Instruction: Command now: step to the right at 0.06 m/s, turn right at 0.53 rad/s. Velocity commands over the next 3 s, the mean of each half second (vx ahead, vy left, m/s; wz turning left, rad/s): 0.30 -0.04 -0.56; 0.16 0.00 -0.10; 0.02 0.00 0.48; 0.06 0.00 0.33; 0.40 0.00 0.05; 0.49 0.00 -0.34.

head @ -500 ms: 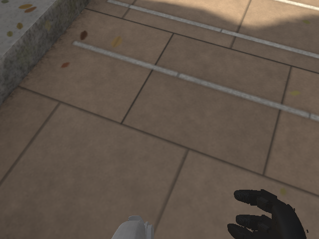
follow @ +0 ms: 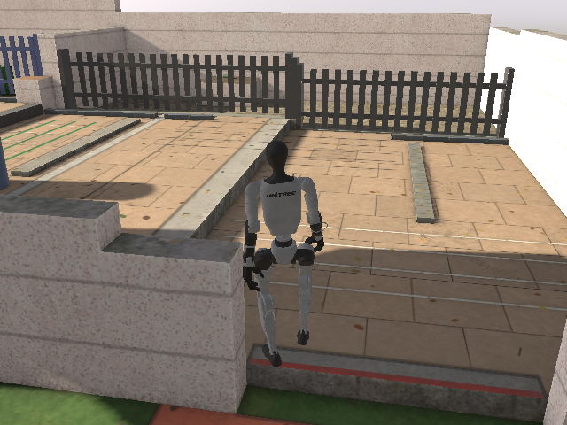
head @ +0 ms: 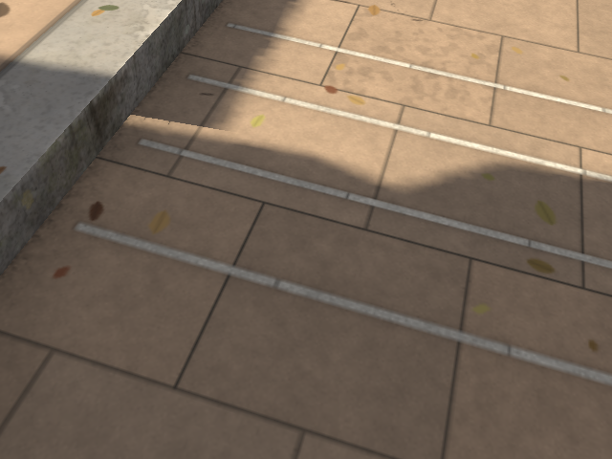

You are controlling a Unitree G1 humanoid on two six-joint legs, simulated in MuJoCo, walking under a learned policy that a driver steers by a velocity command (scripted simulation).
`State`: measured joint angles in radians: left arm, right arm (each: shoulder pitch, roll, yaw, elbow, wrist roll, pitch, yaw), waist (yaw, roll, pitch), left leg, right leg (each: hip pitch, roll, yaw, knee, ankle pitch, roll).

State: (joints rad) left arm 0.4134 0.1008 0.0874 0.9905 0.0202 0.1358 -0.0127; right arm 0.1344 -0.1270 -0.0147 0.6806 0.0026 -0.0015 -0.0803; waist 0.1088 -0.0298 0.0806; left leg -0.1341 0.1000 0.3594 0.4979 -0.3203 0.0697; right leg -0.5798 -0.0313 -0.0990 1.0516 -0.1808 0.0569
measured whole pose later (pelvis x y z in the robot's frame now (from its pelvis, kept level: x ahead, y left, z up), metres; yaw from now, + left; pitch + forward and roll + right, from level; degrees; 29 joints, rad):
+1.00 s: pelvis +0.30 -0.10 +0.00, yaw -22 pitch +0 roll -1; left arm 0.21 0.26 0.02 0.77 0.04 0.03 0.02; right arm 0.25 -0.21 -0.03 0.82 0.00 -0.02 -0.01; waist -0.02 -0.04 0.06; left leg -0.34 -0.07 -0.01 0.39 -0.06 0.08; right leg -0.41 0.05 0.05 1.01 -0.44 0.00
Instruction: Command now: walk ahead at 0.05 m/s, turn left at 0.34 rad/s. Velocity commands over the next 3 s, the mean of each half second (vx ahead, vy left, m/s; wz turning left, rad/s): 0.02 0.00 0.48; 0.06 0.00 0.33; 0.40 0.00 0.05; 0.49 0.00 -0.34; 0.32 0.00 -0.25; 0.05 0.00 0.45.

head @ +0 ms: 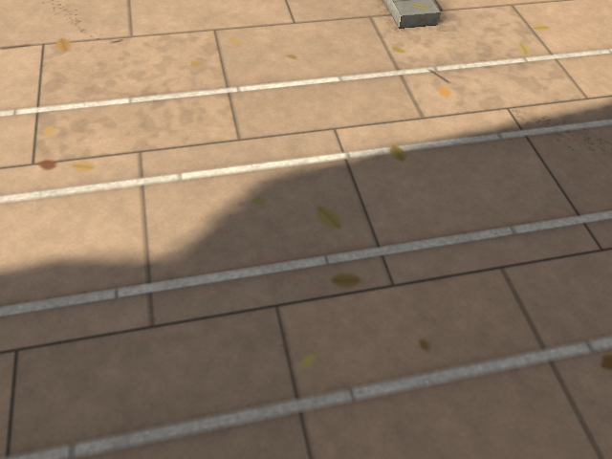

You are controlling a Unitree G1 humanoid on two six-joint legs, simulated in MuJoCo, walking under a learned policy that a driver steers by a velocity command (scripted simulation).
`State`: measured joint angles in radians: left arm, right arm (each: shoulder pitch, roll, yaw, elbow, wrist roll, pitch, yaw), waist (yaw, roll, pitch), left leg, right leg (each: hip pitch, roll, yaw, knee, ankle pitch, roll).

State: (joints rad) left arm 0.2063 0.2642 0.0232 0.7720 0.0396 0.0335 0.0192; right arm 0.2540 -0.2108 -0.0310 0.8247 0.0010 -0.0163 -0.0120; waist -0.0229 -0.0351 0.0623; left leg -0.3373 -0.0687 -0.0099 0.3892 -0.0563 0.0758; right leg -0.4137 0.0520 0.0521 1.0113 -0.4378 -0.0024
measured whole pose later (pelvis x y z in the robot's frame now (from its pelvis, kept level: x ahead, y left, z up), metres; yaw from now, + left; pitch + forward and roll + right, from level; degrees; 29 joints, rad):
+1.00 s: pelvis +0.02 +0.01 +0.01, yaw +26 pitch +0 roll +0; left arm 0.29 0.28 0.05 0.74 0.03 0.03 -0.03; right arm 0.27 -0.23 -0.03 0.77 -0.02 0.00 0.01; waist 0.00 -0.03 -0.02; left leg -0.11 -0.06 -0.02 0.30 -0.21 0.08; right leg -0.41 -0.04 -0.04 0.81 -0.33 0.00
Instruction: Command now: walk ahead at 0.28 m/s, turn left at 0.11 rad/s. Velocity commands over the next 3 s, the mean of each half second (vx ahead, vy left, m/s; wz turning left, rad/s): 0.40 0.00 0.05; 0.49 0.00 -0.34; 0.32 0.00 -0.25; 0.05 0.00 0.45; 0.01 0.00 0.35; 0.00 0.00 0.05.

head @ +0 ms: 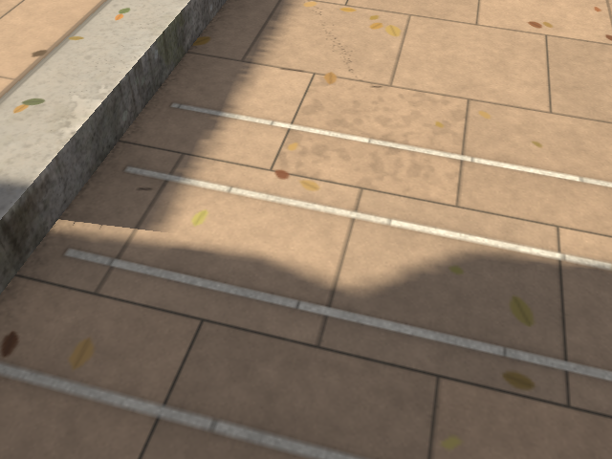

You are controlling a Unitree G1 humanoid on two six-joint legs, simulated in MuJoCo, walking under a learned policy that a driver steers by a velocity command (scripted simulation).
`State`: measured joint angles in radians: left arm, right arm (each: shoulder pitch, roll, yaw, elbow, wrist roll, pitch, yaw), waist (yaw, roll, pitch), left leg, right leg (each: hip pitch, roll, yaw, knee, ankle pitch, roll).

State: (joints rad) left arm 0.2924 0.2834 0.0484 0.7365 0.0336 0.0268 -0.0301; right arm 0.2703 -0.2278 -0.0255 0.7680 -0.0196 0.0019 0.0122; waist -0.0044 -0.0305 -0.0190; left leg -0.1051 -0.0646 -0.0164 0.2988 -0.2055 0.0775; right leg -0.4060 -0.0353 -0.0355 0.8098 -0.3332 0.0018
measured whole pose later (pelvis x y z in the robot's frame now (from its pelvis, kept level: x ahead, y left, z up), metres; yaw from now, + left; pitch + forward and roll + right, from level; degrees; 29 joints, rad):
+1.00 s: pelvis +0.45 +0.01 +0.00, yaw -13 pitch +0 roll +1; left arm 0.18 0.27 0.05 0.82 0.03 0.00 -0.06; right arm 0.40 -0.24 -0.04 0.93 -0.02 -0.09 0.00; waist -0.03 -0.04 0.04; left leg -0.02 -0.03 0.22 0.25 -0.24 0.06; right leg -0.68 -0.08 0.00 0.95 -0.04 -0.05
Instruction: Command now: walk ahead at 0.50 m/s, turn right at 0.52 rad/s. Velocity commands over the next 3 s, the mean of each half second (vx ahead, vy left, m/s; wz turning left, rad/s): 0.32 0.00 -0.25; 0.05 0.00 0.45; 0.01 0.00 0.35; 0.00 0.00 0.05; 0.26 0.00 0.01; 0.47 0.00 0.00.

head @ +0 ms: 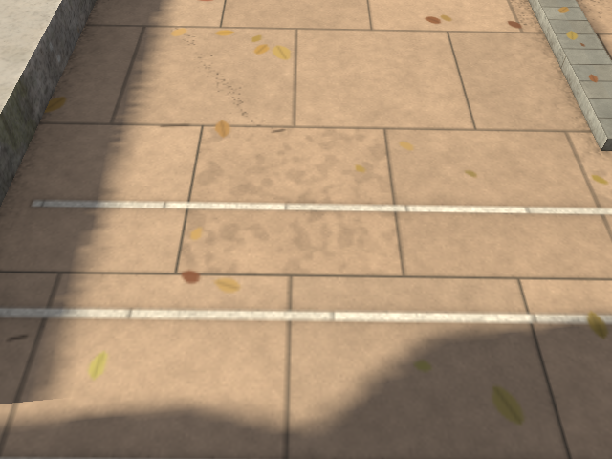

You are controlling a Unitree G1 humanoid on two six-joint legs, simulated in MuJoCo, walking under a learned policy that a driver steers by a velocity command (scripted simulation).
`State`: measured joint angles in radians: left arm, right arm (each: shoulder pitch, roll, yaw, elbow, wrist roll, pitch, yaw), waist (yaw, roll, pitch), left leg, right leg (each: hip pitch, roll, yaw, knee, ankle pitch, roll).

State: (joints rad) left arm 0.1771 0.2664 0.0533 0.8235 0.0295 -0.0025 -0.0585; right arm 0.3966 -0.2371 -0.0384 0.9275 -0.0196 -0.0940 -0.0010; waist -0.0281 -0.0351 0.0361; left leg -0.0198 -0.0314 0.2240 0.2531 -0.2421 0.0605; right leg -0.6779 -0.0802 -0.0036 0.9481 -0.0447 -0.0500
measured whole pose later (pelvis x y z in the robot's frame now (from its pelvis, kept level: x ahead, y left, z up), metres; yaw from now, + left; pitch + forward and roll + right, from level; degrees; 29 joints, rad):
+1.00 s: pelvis +0.27 -0.01 +0.00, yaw +11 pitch +1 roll -1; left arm 0.15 0.25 0.05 0.83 0.02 0.04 0.03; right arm 0.23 -0.27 -0.08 0.81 -0.01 0.03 -0.01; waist -0.01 -0.02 0.07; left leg -0.28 -0.08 -0.04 0.43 -0.17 0.09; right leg -0.48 -0.01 0.03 1.01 -0.41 0.05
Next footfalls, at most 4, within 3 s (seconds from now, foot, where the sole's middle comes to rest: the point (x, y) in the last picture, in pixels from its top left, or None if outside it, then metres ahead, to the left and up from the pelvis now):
0.20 right None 0.27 -0.10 -0.78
0.76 left None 0.33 0.07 -0.78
1.26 right None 0.35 -0.12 -0.78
1.60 left None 0.23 0.06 -0.78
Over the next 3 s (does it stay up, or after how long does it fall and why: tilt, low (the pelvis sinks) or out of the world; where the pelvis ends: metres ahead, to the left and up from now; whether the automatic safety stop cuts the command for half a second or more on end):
stays up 0.62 0.08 0.00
